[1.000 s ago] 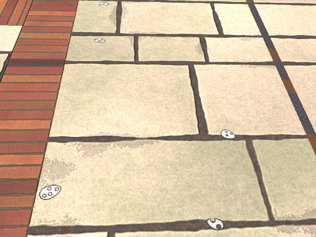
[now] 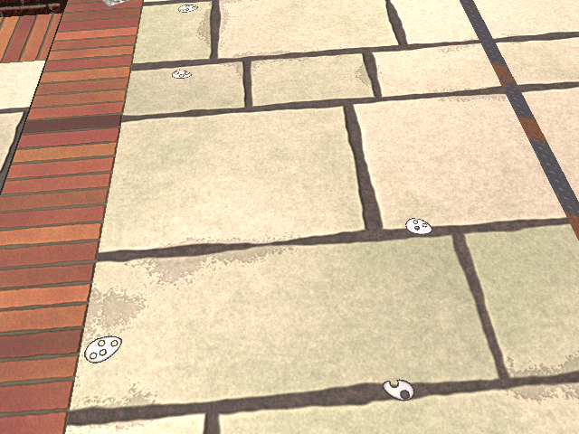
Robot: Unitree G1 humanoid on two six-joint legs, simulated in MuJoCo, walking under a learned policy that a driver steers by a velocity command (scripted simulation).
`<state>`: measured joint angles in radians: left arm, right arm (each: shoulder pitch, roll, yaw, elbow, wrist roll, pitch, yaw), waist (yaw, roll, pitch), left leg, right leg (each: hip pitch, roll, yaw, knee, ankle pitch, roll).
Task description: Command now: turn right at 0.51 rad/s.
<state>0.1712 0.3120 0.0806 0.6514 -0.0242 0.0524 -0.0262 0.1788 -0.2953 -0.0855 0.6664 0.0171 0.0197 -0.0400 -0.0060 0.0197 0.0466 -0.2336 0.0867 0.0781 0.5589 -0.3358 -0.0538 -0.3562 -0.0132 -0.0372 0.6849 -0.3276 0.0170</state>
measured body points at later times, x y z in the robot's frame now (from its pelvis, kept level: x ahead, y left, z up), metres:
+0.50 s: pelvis +0.03 -0.01 +0.01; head +0.04 -0.01 +0.46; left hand +0.20 +0.23 -0.09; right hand +0.15 -0.30 -0.09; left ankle +0.06 +0.12 -0.73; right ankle +0.01 -0.10 -0.73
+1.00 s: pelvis -0.03 -0.07 +0.01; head +0.00 -0.09 +0.46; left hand +0.01 +0.23 -0.08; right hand +0.17 -0.34 -0.10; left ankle -0.05 +0.09 -0.63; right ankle -0.02 -0.16 -0.73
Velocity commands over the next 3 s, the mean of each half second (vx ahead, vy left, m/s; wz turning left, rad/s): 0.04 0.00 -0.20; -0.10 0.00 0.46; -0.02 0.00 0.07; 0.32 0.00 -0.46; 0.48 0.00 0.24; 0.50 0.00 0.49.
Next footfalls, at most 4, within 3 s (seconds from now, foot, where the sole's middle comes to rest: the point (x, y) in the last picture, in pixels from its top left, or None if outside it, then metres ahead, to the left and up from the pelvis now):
0.02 right None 0.04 -0.10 -0.77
0.48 left None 0.10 0.12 -0.77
0.84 right None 0.02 -0.15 -0.77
1.30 left None -0.08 0.08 -0.76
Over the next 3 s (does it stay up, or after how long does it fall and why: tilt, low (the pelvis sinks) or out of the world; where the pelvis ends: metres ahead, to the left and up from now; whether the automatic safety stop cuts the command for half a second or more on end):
stays up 0.66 -0.12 0.02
